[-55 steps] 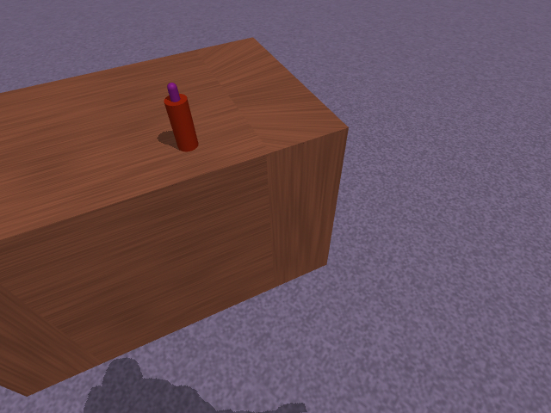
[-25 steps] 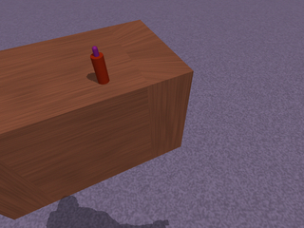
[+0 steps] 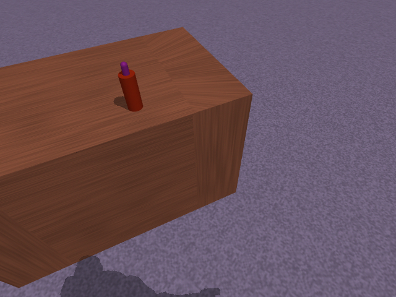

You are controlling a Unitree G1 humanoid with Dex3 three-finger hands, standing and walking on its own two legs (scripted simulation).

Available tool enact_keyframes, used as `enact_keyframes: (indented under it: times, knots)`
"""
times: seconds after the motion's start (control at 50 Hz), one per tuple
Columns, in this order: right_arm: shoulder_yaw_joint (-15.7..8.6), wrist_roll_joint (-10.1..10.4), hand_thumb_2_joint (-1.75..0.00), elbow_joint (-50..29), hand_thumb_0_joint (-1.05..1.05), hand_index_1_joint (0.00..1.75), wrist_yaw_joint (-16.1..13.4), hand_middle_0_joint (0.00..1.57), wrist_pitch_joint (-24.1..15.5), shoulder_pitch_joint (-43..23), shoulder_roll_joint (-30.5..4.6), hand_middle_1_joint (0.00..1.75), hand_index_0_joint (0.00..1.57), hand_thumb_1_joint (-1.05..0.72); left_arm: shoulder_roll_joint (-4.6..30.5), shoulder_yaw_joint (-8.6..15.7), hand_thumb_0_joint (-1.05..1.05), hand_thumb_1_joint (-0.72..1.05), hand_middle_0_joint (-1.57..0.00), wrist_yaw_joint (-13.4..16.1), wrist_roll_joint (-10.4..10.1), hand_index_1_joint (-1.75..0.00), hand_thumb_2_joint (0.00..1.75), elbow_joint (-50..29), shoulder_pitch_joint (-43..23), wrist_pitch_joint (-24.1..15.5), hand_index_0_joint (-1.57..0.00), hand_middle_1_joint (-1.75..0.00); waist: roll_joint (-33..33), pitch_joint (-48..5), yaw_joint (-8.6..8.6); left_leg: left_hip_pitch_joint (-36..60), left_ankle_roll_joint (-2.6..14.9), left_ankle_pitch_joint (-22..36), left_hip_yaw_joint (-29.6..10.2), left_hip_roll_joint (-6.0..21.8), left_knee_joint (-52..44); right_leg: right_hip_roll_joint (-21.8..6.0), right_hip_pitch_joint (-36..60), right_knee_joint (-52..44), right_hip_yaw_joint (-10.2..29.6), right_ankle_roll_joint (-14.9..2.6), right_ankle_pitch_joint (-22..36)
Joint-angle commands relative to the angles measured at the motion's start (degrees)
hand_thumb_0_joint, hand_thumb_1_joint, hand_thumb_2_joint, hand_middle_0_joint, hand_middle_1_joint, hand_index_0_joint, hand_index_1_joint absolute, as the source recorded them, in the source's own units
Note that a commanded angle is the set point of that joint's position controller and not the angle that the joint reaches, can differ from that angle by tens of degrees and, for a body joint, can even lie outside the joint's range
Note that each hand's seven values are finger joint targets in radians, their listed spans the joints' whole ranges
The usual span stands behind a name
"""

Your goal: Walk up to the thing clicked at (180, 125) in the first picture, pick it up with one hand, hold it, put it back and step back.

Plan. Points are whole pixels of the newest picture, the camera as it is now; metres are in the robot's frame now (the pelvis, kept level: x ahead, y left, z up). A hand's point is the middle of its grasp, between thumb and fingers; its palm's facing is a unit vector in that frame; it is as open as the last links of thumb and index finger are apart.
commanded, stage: stand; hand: right
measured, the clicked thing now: (129, 86) +0.76 +0.26 +0.00
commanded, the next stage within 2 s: walk up in 0.02 s
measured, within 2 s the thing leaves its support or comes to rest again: neither
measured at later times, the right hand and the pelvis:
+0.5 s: hand out of the picture +0.16 -0.14 -0.17, palm faces -0.22 +0.92 -0.34, open 7.4 cm; pelvis +0.05 +0.12 -0.03, yaw +14 degrees
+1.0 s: hand (200, 212) +0.38 +0.02 -0.17, palm faces -0.47 +0.82 -0.34, open 7.4 cm; pelvis +0.16 +0.22 -0.03, yaw +24 degrees
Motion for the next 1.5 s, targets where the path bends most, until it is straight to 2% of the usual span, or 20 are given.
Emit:
enact_keyframes:
  times: [0.0,0.06,0.12,0.2,0.32,0.34,0.36,0.38,0.58,0.62,0.64,0.74,0.9,0.98,1.02,1.04,1.12,1.3,1.36,1.48]
  knots:
    - [-6.0,-2.3,-0.90,-8.8,0.00,0.30,1.3,0.20,0.8,-1.1,-17.5,0.30,0.20,-0.90,21.5,7.1,0.00,0.90,-0.20,1.9,-0.7,-0.30,0.90,-4.5,5.8,-2.3,-0.20,-0.30,3.9,-6.1,3.13,-10.8,4.88,4.1,-5.9,2.7,9.2,-6.6,11.4,4.9,3.7,-3.57,0.3]
    - [-6.0,-4.2,-0.90,-15.8,0.00,0.30,3.6,0.20,3.2,-5.3,-13.5,0.30,0.20,-0.90,23.4,9.4,0.00,0.90,-0.20,3.4,1.3,-0.30,0.90,-8.2,8.9,-3.0,-0.20,-0.30,-5.4,0.3,5.36,-31.2,2.35,-18.5,-5.0,4.5,36.0,-29.7,6.5,-6.6,22.3,-16.13,-6.1]
    - [-8.1,-3.3,-0.90,-16.3,0.00,0.30,5.8,0.20,4.0,2.1,-14.9,0.30,0.20,-0.90,20.2,8.8,0.00,0.90,-0.20,3.4,1.6,-0.30,0.90,-12.9,0.6,-3.9,-0.20,-0.30,-3.8,2.7,-0.82,-29.5,0.37,-12.6,-8.7,9.4,38.6,-23.6,1.2,-6.5,11.8,-14.01,-8.9]
    - [-8.7,-3.3,-0.90,-18.6,0.00,0.30,7.4,0.20,3.5,1.2,-13.2,0.30,0.20,-0.90,21.2,9.3,0.00,0.90,-0.20,2.8,2.0,-0.30,0.90,-15.0,2.5,-4.6,-0.20,-0.30,-8.1,3.1,0.70,-21.8,-0.64,-8.9,-3.6,9.0,27.2,-18.9,-3.9,-2.7,0.5,-11.37,-2.8]
    - [-11.4,-2.5,-0.90,-14.5,0.00,0.30,6.2,0.20,2.5,16.4,-17.1,0.30,0.20,-0.90,18.3,8.0,0.00,0.90,-0.20,2.1,1.9,-0.30,0.90,-16.5,5.5,-3.1,-0.20,-0.30,4.3,-6.1,-6.30,5.0,2.46,-10.3,6.4,-0.7,17.9,-9.7,-17.1,28.7,-9.5,-5.46,-7.7]
    - [-12.6,-3.0,-0.90,-15.2,0.00,0.30,5.3,0.20,2.3,20.3,-22.6,0.30,0.20,-0.90,14.3,6.8,0.00,0.90,-0.20,1.7,1.0,-0.30,0.90,-18.3,6.5,-2.9,-0.20,-0.30,19.2,-3.8,-9.27,6.6,8.99,-22.5,-15.7,8.7,3.9,-3.1,-28.2,48.0,-11.6,-2.44,-16.2]
    - [-12.3,-1.4,-0.90,-16.5,0.00,0.30,5.2,0.20,1.9,19.6,-25.8,0.30,0.20,-0.90,15.4,6.6,0.00,0.90,-0.20,1.8,0.1,-0.30,0.90,-19.9,2.7,-3.2,-0.20,-0.30,21.8,-2.1,-8.85,0.8,14.76,-25.9,-38.1,16.7,-7.8,-0.2,-32.5,50.9,-4.0,-2.04,-28.2]
    - [-12.5,-0.8,-0.90,-17.5,0.00,0.30,4.8,0.20,2.0,16.4,-27.0,0.30,0.20,-0.90,17.8,6.4,0.00,0.90,-0.20,1.9,0.3,-0.30,0.90,-19.6,2.8,-3.4,-0.20,-0.30,15.2,0.0,-6.00,-3.6,17.48,-31.2,-40.1,19.8,-8.4,-3.6,-32.8,52.6,0.5,-2.75,-25.6]
    - [-8.5,-1.6,-0.90,-26.0,0.00,0.30,4.4,0.20,1.9,4.8,-16.3,0.30,0.20,-0.90,17.4,8.4,0.00,0.90,-0.20,2.0,0.3,-0.30,0.90,-13.0,23.0,-5.4,-0.20,-0.30,5.7,-1.8,5.27,-26.5,11.12,-16.3,-12.4,6.9,12.6,-1.3,2.9,14.4,-3.9,-1.76,-2.7]
    - [-6.6,-1.4,-0.90,-27.8,0.00,0.30,3.6,0.20,2.2,6.7,-9.3,0.30,0.20,-0.90,26.4,11.1,0.00,0.90,-0.20,3.3,2.1,-0.30,0.90,-14.9,27.7,-6.1,-0.20,-0.30,-11.7,-1.5,8.22,-41.9,2.96,-23.0,-7.3,-7.7,43.7,-24.3,7.2,-7.5,35.1,-6.83,-32.5]
    - [-8.2,-1.9,-0.90,-26.1,0.00,0.30,3.0,0.20,3.1,8.0,-14.9,0.30,0.20,-0.90,27.5,10.6,0.00,0.90,-0.20,3.6,1.4,-0.30,0.90,-17.4,20.0,-5.9,-0.20,-0.30,-5.1,1.8,4.68,-39.3,2.02,-19.7,-12.8,-3.5,49.0,-30.2,-2.0,-11.8,42.5,-10.47,-43.2]
    - [-8.8,-1.6,-0.90,-20.4,0.00,0.30,4.1,0.20,1.8,14.5,-15.5,0.30,0.20,-0.90,19.1,8.6,0.00,0.90,-0.20,2.7,0.7,-0.30,0.90,-19.5,13.9,-7.3,-0.20,-0.30,-6.6,4.6,0.21,-30.6,-0.35,-7.3,-8.6,1.7,44.8,-17.8,-5.2,-2.5,10.2,-10.60,-3.7]
    - [-7.6,-0.7,-0.90,-24.8,0.00,0.30,4.9,0.20,1.0,3.3,-11.8,0.30,0.20,-0.90,20.1,8.1,0.00,0.90,-0.20,1.9,0.8,-0.30,0.90,-20.8,18.5,-6.0,-0.20,-0.30,-11.6,0.1,3.71,-19.8,1.17,-4.8,2.2,2.0,23.5,-15.1,-1.8,9.3,-5.3,-10.05,27.6]
    - [-9.6,-0.7,-0.90,-19.3,0.00,0.30,2.9,0.20,-0.1,17.1,-16.8,0.30,0.20,-0.90,15.7,5.5,0.00,0.90,-0.20,1.9,-0.1,-0.30,0.90,-22.9,17.2,-4.4,-0.20,-0.30,4.0,-8.5,-4.76,5.0,5.74,6.2,0.0,0.4,12.2,-11.6,-13.1,36.1,-7.1,-5.36,12.9]
    - [-11.2,0.9,-0.90,-21.8,0.00,0.30,1.5,0.20,-0.3,17.3,-25.3,0.30,0.20,-0.90,15.5,5.0,0.00,0.90,-0.20,2.3,-1.0,-0.30,0.90,-23.5,19.5,-3.3,-0.20,-0.30,15.3,-12.4,-4.28,7.0,17.13,7.6,-35.1,21.7,2.7,-1.6,-27.8,51.8,-2.2,-2.74,-23.4]
    - [-11.3,1.7,-0.90,-22.1,0.00,0.30,1.4,0.20,0.1,14.6,-23.9,0.30,0.20,-0.90,18.3,5.3,0.00,0.90,-0.20,2.5,-0.6,-0.30,0.90,-21.8,17.7,-2.6,-0.20,-0.30,9.0,-8.6,-3.20,1.6,18.36,-0.3,-32.2,21.4,2.0,-4.6,-28.0,55.5,1.3,-3.01,-22.2]
    - [-7.6,0.9,-0.90,-23.0,0.00,0.30,0.2,0.20,-1.1,6.5,-17.9,0.30,0.20,-0.90,15.7,5.4,0.00,0.90,-0.20,1.4,-0.7,-0.30,0.90,-16.8,21.7,-1.9,-0.20,-0.30,8.3,-1.7,1.17,-11.8,12.93,5.1,-14.6,13.3,5.9,-7.2,-21.9,43.3,1.3,-3.02,-15.3]
    - [-5.2,1.0,-0.90,-23.2,0.00,0.30,-1.0,0.20,-0.4,0.7,-15.9,0.30,0.20,-0.90,14.1,6.3,0.00,0.90,-0.20,1.1,0.7,-0.30,0.90,-15.5,17.1,-0.7,-0.20,-0.30,7.2,-5.4,3.30,-21.4,9.44,5.1,-12.4,11.7,15.1,-2.5,-5.0,19.0,-0.5,-3.92,-5.0]
    - [-4.8,1.2,-0.90,-20.4,0.00,0.30,-1.4,0.20,0.2,2.9,-13.3,0.30,0.20,-0.90,19.9,6.7,0.00,0.90,-0.20,0.6,0.7,-0.30,0.90,-17.8,6.3,-1.3,-0.20,-0.30,-9.5,-1.7,-0.22,-14.3,2.61,-17.5,-0.3,-0.9,28.7,-19.4,-19.8,5.2,19.8,-13.75,-5.4]
    - [-5.1,0.2,-0.90,-16.6,0.00,0.30,-0.9,0.20,-1.6,2.0,-17.3,0.30,0.20,-0.90,14.7,4.9,0.00,0.90,-0.20,0.2,0.1,-0.30,0.90,-15.5,6.2,0.0,-0.20,-0.30,-1.3,-5.6,1.45,-14.7,8.58,-7.2,-16.0,10.0,10.6,-4.4,-12.0,18.4,3.3,-3.39,-9.9]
